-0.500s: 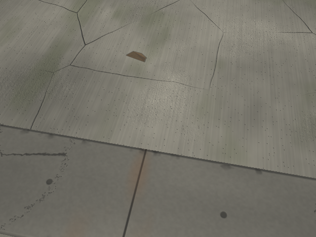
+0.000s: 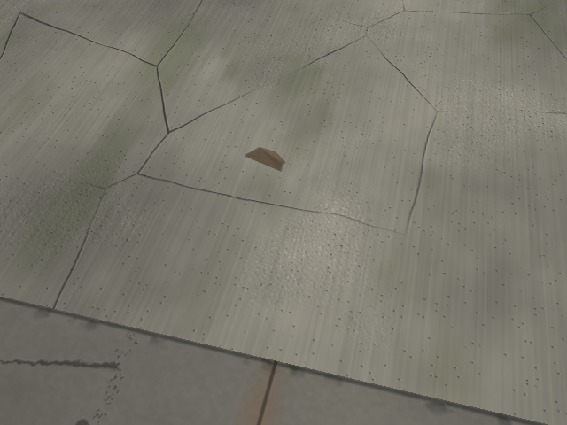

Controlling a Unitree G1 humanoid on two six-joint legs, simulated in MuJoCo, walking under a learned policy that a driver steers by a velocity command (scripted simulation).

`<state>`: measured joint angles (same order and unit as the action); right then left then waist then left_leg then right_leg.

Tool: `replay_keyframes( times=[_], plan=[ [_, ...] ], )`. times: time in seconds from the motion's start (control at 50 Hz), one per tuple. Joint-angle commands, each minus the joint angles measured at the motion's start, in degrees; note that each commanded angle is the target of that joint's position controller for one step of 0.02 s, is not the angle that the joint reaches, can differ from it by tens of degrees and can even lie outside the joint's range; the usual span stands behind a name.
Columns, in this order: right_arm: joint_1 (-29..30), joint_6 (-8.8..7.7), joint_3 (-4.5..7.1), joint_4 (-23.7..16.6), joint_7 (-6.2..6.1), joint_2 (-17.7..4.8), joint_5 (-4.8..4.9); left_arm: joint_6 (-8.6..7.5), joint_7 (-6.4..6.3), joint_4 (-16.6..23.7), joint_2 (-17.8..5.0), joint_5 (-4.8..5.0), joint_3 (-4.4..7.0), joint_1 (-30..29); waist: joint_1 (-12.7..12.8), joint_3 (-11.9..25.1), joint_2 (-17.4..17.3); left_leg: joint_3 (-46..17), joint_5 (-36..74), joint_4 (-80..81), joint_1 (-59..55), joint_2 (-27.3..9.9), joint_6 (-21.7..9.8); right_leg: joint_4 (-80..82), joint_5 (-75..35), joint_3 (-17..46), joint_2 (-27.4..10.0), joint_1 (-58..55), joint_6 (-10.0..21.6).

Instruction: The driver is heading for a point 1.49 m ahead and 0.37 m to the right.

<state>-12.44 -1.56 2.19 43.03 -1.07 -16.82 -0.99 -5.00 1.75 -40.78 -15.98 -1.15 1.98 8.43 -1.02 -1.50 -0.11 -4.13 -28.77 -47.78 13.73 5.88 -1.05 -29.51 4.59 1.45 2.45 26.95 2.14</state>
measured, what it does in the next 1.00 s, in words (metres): steps on the spot, turning right: left foot, then right foot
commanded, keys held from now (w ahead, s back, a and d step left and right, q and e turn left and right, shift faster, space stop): e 0.76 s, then no key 0.06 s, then q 0.18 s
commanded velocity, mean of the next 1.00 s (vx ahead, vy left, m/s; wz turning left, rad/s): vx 0.03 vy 0.00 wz -0.43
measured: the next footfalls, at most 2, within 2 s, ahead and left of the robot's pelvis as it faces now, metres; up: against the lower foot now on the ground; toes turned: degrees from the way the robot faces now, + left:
left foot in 0.32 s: +0.13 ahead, +0.13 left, +0.00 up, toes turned -16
right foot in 0.76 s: +0.03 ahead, -0.11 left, +0.00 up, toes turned -28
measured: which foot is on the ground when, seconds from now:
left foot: up 0.00-0.30, down 0.32-0.76, up 0.78-1.00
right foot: down 0.00-0.34, up 0.36-0.74, down 0.76-1.00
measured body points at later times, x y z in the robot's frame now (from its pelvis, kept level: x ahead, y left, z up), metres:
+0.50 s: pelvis +0.05 +0.04 +0.02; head +0.09 +0.06 +0.47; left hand +0.27 +0.29 -0.09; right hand +0.10 -0.26 -0.07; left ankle +0.09 +0.14 -0.72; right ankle +0.02 -0.10 -0.64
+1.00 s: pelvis +0.04 -0.01 +0.02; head +0.05 -0.04 +0.46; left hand +0.31 +0.12 -0.07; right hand -0.01 -0.31 -0.11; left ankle +0.11 +0.12 -0.68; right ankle -0.01 -0.09 -0.72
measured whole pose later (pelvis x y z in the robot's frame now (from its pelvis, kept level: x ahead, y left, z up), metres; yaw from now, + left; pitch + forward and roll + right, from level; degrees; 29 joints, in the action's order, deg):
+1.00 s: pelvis +0.04 -0.01 +0.02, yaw -29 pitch +0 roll +0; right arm -11.8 2.0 4.1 44.9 -1.1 -17.8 0.3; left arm 0.6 -0.6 -38.3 -13.0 -1.4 1.8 7.0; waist -1.4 -2.2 -2.8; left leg -0.4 -20.9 -49.3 24.0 -3.8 5.1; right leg -25.6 13.3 -0.7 2.5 12.7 2.9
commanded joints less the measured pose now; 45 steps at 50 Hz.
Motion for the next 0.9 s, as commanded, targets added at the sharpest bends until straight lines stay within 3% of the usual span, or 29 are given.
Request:
replay_keyframes(
  times=[0.02, 0.04, 0.06, 0.1, 0.14, 0.2, 0.26, 0.3, 0.32, 0.34, 0.36, 0.38, 0.4, 0.42, 0.44, 0.48, 0.54, 0.6, 0.68, 0.72, 0.74, 0.76, 0.78, 0.8, 0.82, 0.84, 0.88, 0.9],
  plan=[
    [-4.2, 0.88, 1.76, -3.9, 0.02, -7.9, 1.07, 1.25, -0.66, 3.8, -9.2, 1.51, 2.89, 6.2, 2.2, 15.3, 6.7, -3.2, -5.8, -26.2, 20.6, -2.3, 3.6, 6.6, -22.2, 30.0, -20.1, -30.3, 16.4],
    [-1.4, 1.86, 1.82, -4.3, -0.22, -7.6, 1.1, 2.16, -0.93, 4.6, -8.8, 1.78, 2.75, 4.2, 2.4, 11.6, 2.9, -2.6, -3.5, -25.0, 21.4, -3.4, 3.7, 8.8, -12.4, 27.3, -17.9, -24.3, 14.1],
    [-0.2, 2.71, 1.96, -4.8, -0.55, -7.3, 1.0, 2.95, -1.36, 5.2, -9.0, 1.71, 2.78, 2.3, 1.5, 8.4, 2.2, -2.6, -1.1, -21.0, 20.5, -4.7, 3.7, 10.9, -4.7, 26.0, -16.8, -18.2, 12.6],
    [0.1, 3.23, 1.63, -5.0, -0.97, -5.1, 0.95, 4.38, -1.85, 5.9, -9.2, 1.04, 3.13, -0.1, 0.0, 5.5, 6.0, -0.3, 1.5, -8.8, 14.6, -4.2, 3.9, 13.6, 3.8, 21.7, -11.2, -10.4, 9.7],
    [-0.9, 2.82, 1.5, -4.3, -1.14, -4.0, 0.82, 5.13, -2.49, 6.3, -9.9, 0.78, 3.81, 0.4, 0.2, 7.4, 8.6, 0.4, 3.1, -2.6, 10.5, -3.0, 4.5, 13.6, 3.7, 20.8, -9.7, -9.7, 9.7],
    [-0.3, 2.25, 1.69, -4.2, -0.85, -4.3, 0.85, 5.71, -3.1, 6.7, -10.7, 1.52, 4.55, 0.8, 1.1, 9.4, 8.9, -0.5, 8.0, 4.3, 7.2, -2.9, 4.5, 13.2, 6.1, 22.5, -9.9, -10.0, 9.6],
    [0.0, 1.4, 2.07, -4.3, -0.25, -4.7, 1.04, 6.65, -3.43, 7.0, -10.7, 1.8, 4.85, 0.6, 1.1, 8.7, 9.2, -0.5, 10.5, 11.3, 4.8, -2.7, 3.6, 12.5, 10.1, 25.2, -9.5, -9.7, 8.5],
    [-2.2, 0.72, 2.56, -3.5, 0.16, -4.8, 1.05, 7.39, -3.73, 7.2, -10.3, 2.36, 4.84, -0.1, -0.4, 7.8, 8.9, 0.7, 16.1, 21.0, -1.1, -3.0, 1.8, 10.4, 12.7, 24.8, -7.3, -7.0, 6.1],
    [-3.5, 0.58, 3.32, -3.5, -0.05, -7.2, 0.54, 7.5, -3.78, 7.1, -8.9, 2.41, 4.45, 1.2, -0.6, 7.6, 6.1, -2.9, 16.2, 25.5, -5.6, -8.3, -0.3, 6.7, 17.6, 22.7, -4.8, -3.1, 3.6],
    [-3.4, 0.92, 4.5, -4.0, -0.4, -12.5, -1.09, 7.27, -3.65, 8.4, -6.3, 2.2, 3.85, 0.9, 0.4, 5.5, -6.9, -16.6, 12.9, 31.1, -7.6, -20.2, -6.5, -5.4, 25.2, 13.5, 2.4, 6.7, 0.2],
    [-0.7, 0.85, 4.72, -4.7, -0.31, -12.8, -2.76, 6.42, -3.44, 9.1, -8.2, 1.94, 4.57, 1.3, 1.0, 4.3, -16.4, -26.8, 18.3, 34.4, -2.0, -28.5, -13.3, -20.6, 29.4, 6.8, 5.0, 8.9, -2.3],
    [3.2, 0.48, 3.6, -6.5, -0.73, -9.3, -2.43, 6.25, -3.29, 7.4, -11.2, 1.59, 5.65, 3.7, 2.4, 4.1, -11.3, -23.2, 21.7, 33.2, -0.7, -27.5, -13.5, -29.8, 26.5, 8.4, 2.2, 7.9, -3.6],
    [6.0, 0.33, 3.02, -7.1, -1.05, -7.0, -1.29, 6.73, -3.3, 5.5, -11.5, 1.93, 6.08, 5.7, 3.5, 3.5, -7.5, -16.7, 23.5, 31.7, -0.6, -23.7, -10.7, -33.4, 23.2, 7.7, 2.0, 7.6, -4.4],
    [7.2, 0.3, 2.75, -7.5, -1.26, -6.1, -0.24, 7.42, -3.66, 4.2, -10.2, 1.81, 5.91, 7.1, 3.7, 3.3, -6.0, -12.5, 24.6, 30.5, -2.4, -21.0, -8.8, -36.8, 20.4, 6.9, 1.7, 8.6, -5.4],
    [7.0, 0.37, 2.46, -7.3, -1.37, -5.7, 0.31, 7.9, -3.71, 4.1, -8.9, 1.78, 5.55, 7.3, 3.0, 2.7, -6.1, -10.0, 28.9, 29.7, -3.4, -20.5, -8.9, -40.0, 19.0, 6.4, 1.2, 10.0, -6.4],
    [5.0, 0.91, 2.4, -6.8, -1.61, -5.8, 0.08, 8.13, -3.48, 5.6, -7.3, 2.36, 4.87, 4.8, 1.5, 2.2, -6.9, -5.1, 33.7, 29.5, -5.2, -19.0, -9.7, -38.7, 16.9, 3.6, 0.2, 10.6, -7.8],
    [0.9, 1.81, 3.16, -5.7, -1.97, -7.5, -0.09, 7.88, -2.96, 8.3, -6.0, 2.65, 4.0, -0.2, -1.8, 3.4, -9.0, -3.9, 36.9, 28.8, -12.3, -20.8, -11.3, -30.2, 16.7, 1.9, -2.2, 11.6, -9.2],
    [1.5, 2.26, 4.15, -5.7, -1.54, -9.8, 0.29, 7.89, -2.06, 9.6, -5.2, 2.37, 3.32, -1.2, -2.2, 4.6, -9.9, -1.5, 39.1, 28.4, -11.5, -22.4, -11.7, -21.9, 18.3, -0.7, -4.0, 5.0, -8.6],
    [2.5, 2.2, 4.9, -5.2, -0.47, -11.1, 1.37, 8.52, -1.24, 10.1, -6.4, 2.43, 3.79, -0.4, -1.6, 5.1, -10.9, 0.9, 41.4, 26.6, -9.9, -23.8, -11.2, -11.8, 17.3, -4.2, -3.3, -2.7, -6.2],
    [3.8, 2.01, 5.08, -4.9, -0.31, -11.1, 2.51, 8.78, -0.74, 9.6, -6.3, 2.47, 4.14, 1.9, 0.5, 5.2, -10.3, 2.6, 40.7, 23.2, -8.8, -23.6, -9.0, -1.8, 11.2, -5.5, -2.6, -8.0, -3.5],
    [3.3, 1.79, 4.88, -4.3, -0.28, -10.1, 3.0, 8.77, -0.83, 8.8, -6.8, 2.34, 4.59, 4.1, 1.6, 5.7, -8.9, 4.8, 37.3, 19.6, -6.2, -22.2, -6.4, 5.0, 5.0, -5.6, -1.4, -13.5, -1.5],
    [0.2, 1.44, 4.36, -3.1, -0.04, -7.9, 2.23, 8.71, -1.41, 8.3, -9.7, 2.28, 5.64, 6.4, 1.9, 7.2, -2.3, 9.2, 28.5, 11.7, 0.9, -19.1, -1.7, 8.7, -5.9, 0.3, -4.0, -23.0, 1.0],
    [0.6, 1.2, 2.36, -5.8, 0.46, -2.8, -1.6, 8.43, -2.52, 9.6, -17.0, 1.8, 7.03, 7.6, 0.2, 8.6, 18.1, 13.2, -5.2, -6.7, 19.5, -11.3, 4.6, 6.4, -32.2, 21.7, -20.4, -34.3, 9.0],
    [5.7, 1.09, 3.15, -7.0, -0.03, -5.7, -0.72, 7.15, -1.95, 10.3, -15.1, -0.15, 6.17, 7.6, 4.7, 11.1, 14.2, 4.9, -11.7, -17.1, 24.2, -7.4, 5.9, 7.4, -32.9, 26.3, -26.2, -29.1, 19.1],
    [7.0, 1.45, 3.86, -6.6, -0.32, -7.9, 0.89, 6.08, -1.66, 9.7, -12.8, -0.51, 5.37, 6.2, 4.6, 9.2, 9.0, 2.3, -8.1, -20.9, 23.8, -8.9, 5.5, 8.5, -27.4, 20.9, -22.9, -26.2, 17.7],
    [6.0, 1.81, 4.01, -5.5, -0.51, -7.8, 1.48, 5.47, -1.9, 9.1, -10.3, 0.16, 4.59, 2.6, 2.6, 7.5, 7.3, 1.6, -3.5, -19.7, 23.5, -9.8, 5.1, 8.7, -21.8, 15.9, -19.1, -24.6, 14.0],
    [2.9, 2.6, 3.96, -3.1, -0.89, -7.1, 0.75, 5.28, -2.36, 8.7, -6.0, 1.18, 2.73, -2.2, 0.3, 6.7, 7.1, 1.9, 3.9, -16.7, 19.1, -10.3, 6.0, 8.9, -20.5, 9.9, -15.3, -20.9, 10.6],
    [1.4, 2.7, 3.68, -2.3, -0.66, -6.2, 0.78, 5.09, -2.53, 8.2, -4.2, 0.63, 1.88, -2.9, -0.6, 7.3, 7.6, 2.1, 6.8, -14.9, 14.9, -10.2, 6.4, 9.2, -21.4, 7.7, -14.2, -18.8, 10.2]
  ],
)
